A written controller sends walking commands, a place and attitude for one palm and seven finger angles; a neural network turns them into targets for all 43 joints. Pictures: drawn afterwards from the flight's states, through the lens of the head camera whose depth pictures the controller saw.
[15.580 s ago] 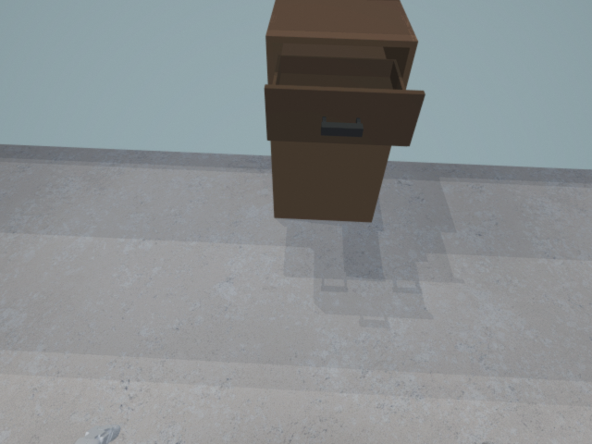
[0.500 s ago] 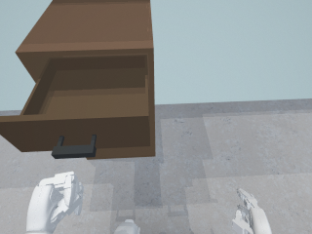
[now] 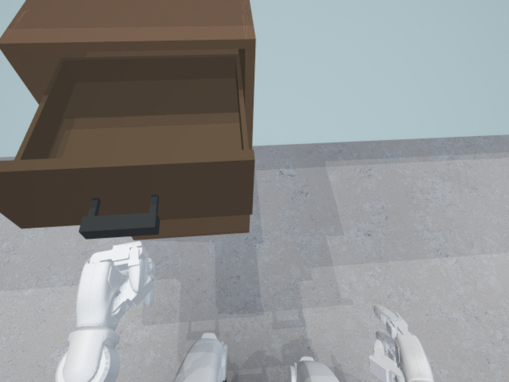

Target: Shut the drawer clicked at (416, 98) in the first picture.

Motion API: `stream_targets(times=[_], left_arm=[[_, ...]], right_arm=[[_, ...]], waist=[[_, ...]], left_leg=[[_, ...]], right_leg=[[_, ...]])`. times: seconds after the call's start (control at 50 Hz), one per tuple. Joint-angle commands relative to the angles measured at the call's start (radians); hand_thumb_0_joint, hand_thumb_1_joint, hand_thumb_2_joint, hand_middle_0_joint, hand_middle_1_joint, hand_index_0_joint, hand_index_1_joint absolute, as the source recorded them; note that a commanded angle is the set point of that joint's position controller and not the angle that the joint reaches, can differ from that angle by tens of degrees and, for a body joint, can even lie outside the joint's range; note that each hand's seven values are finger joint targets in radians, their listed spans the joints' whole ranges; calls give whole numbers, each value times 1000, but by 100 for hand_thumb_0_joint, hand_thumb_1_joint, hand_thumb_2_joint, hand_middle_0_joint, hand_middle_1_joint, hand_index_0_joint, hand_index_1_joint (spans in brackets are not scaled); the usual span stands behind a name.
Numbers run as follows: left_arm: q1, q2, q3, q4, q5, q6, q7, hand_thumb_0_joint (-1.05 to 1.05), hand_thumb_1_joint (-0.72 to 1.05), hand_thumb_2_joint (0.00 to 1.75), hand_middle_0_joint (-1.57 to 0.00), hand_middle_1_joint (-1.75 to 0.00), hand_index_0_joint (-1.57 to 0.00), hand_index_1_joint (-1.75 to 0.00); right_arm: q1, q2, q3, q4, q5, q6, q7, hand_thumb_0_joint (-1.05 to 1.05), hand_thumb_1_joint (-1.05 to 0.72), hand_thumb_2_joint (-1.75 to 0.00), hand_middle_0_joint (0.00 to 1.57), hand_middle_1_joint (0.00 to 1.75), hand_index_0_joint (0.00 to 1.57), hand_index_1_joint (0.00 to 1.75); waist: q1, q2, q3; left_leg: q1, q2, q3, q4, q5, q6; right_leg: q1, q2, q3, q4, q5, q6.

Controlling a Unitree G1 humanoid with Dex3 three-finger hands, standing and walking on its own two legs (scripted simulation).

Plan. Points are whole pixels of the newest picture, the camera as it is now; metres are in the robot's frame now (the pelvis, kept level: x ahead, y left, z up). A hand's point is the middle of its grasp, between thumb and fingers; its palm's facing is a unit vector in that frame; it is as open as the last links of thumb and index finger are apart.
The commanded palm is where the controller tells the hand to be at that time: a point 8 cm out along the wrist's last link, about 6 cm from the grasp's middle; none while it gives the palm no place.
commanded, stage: bring the fist close to the handle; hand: left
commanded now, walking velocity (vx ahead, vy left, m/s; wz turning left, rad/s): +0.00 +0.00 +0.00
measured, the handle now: (123, 213) +0.35 +0.23 +0.04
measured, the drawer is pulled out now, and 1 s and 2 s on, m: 0.27 0.26 0.13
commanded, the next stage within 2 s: push the drawer shut in 0.46 s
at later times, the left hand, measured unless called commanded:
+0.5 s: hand (152, 276) +0.26 +0.16 +0.04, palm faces +0.12 -0.99 -0.02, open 3.3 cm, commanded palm +0.24 +0.21 +0.04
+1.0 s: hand (151, 255) +0.29 +0.17 +0.03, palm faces +0.12 -0.99 -0.04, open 3.1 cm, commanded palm +0.29 +0.22 +0.04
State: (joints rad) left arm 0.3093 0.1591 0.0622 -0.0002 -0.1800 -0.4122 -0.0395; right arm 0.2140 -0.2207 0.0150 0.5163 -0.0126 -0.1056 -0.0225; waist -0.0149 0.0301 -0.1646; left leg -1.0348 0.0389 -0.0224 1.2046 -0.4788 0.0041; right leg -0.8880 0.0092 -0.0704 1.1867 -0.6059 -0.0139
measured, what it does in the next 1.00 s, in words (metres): stands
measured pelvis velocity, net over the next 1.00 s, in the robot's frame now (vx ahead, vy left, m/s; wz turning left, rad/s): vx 0.00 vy -0.01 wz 0.01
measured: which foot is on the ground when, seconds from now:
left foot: down 0.00-1.00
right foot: down 0.00-1.00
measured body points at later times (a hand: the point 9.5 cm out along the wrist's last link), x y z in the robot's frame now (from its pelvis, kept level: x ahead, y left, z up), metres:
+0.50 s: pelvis +0.00 +0.00 +0.00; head +0.08 +0.02 +0.44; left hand +0.25 +0.21 +0.04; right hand +0.18 -0.23 -0.09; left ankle +0.05 +0.11 -0.64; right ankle -0.02 -0.12 -0.64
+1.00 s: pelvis +0.00 -0.01 +0.00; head +0.09 +0.00 +0.44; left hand +0.28 +0.23 +0.04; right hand +0.17 -0.25 -0.11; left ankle +0.05 +0.11 -0.64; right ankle -0.02 -0.12 -0.64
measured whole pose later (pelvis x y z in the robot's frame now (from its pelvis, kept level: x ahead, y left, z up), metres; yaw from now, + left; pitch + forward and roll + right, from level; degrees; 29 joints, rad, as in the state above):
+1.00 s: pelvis +0.00 -0.01 +0.00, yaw +0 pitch +19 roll -3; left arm 0.09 0.21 0.12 0.20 -0.19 -0.43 -0.06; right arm 0.19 -0.24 0.01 0.58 -0.01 -0.05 -0.04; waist -0.01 0.03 -0.15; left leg -1.07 0.04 -0.04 1.22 -0.48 -0.01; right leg -0.92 0.02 -0.09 1.21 -0.61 -0.03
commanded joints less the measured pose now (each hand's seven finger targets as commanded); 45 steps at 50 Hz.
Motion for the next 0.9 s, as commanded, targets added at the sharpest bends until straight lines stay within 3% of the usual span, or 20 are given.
stream_targets(times=[0.0,0.12,0.14,0.22,0.3,0.34,0.42,0.54,0.58,0.6,0.7,0.76,0.82,0.88], left_arm=[[-114,88,43,-187,14,-70,23,0,90,90,-140,-160,-140,-160],[-114,72,16,-249,18,-81,48,0,90,90,-140,-160,-140,-160],[-94,80,19,-248,21,-75,52,0,90,90,-140,-160,-140,-160],[-79,66,3,-206,28,-41,57,0,90,90,-140,-160,-140,-160],[-85,82,30,-164,26,-32,55,0,90,90,-140,-160,-140,-160],[-104,56,5,-191,25,-48,53,0,90,90,-140,-160,-140,-160],[-122,73,8,-242,24,-84,57,0,90,90,-140,-160,-140,-160],[-96,89,24,-177,28,-74,50,0,90,90,-140,-160,-140,-160],[-160,101,41,-146,23,-60,43,0,90,90,-140,-160,-140,-160],[-197,127,64,-140,22,-60,44,0,90,90,-140,-160,-140,-160],[-295,148,105,-117,-4,-68,33,0,90,90,-140,-160,-140,-160],[-324,138,96,-94,-12,-71,15,0,90,90,-140,-160,-140,-160],[-391,170,127,-73,-21,-73,6,0,90,90,-140,-160,-140,-160],[-443,157,115,-44,-25,-76,-2,0,90,90,-140,-160,-140,-160]], right_arm=[[-41,-140,-57,-145,2,-36,-10,0,-90,-90,20,30,20,30],[-45,-132,-59,-160,3,-21,-1,0,-90,-90,20,30,20,30],[-39,-133,-59,-162,5,-16,-1,0,-90,-90,20,30,20,30],[-37,-134,-54,-162,7,2,-2,0,-90,-90,20,30,20,30],[-42,-139,-53,-163,8,12,-6,0,-90,-90,20,30,20,30],[-45,-131,-52,-166,8,11,-5,0,-90,-90,20,30,20,30],[-43,-128,-54,-160,4,4,-7,0,-90,-90,20,30,20,30],[-38,-133,-54,-154,3,11,-5,0,-90,-90,20,30,20,30],[-39,-137,-52,-147,5,17,-7,0,-90,-90,20,30,20,30],[-38,-140,-53,-138,4,19,-11,0,-90,-90,20,30,20,30],[-35,-140,-53,-119,5,18,-21,0,-90,-90,20,30,20,30],[-35,-139,-53,-106,7,16,-20,0,-90,-90,20,30,20,30],[-32,-145,-56,-83,8,14,-27,0,-90,-90,20,30,20,30],[-30,-145,-56,-66,11,9,-28,0,-90,-90,20,30,20,30]], waist=[[-9,12,-236],[7,62,-321],[5,45,-323],[-12,11,-271],[-14,-21,-218],[-12,5,-234],[-11,49,-273],[-16,10,-253],[-25,0,-227],[-28,-3,-232],[-26,-2,-281],[-23,30,-309],[-35,11,-317],[-45,9,-302]], left_leg=[[280,-16,-36,-158,161,20],[338,-15,-36,-162,207,16],[342,-14,-35,-163,218,16],[309,-15,-34,-163,198,19],[264,-18,-33,-165,147,21],[288,-19,-32,-166,158,19],[316,-18,-29,-155,192,19],[283,-21,-25,-147,182,21],[261,-22,-22,-143,154,22],[251,-22,-23,-137,152,25],[261,-24,-11,-120,194,28],[286,-24,-6,-122,223,25],[272,-22,-5,-108,229,28],[276,-21,-8,-110,223,27]], right_leg=[[-10,19,1,-157,214,-12],[11,16,-2,-145,243,-17],[19,18,-1,-149,255,-16],[18,20,-3,-161,256,-11],[11,22,-2,-175,218,-10],[9,20,-3,-170,223,-13],[14,18,4,-163,247,-15],[22,19,7,-169,257,-12],[11,19,11,-177,239,-9],[13,19,17,-176,233,-9],[47,19,32,-180,284,-6],[60,15,35,-180,319,-7],[64,14,43,-179,336,-1],[49,13,41,-183,327,-1]])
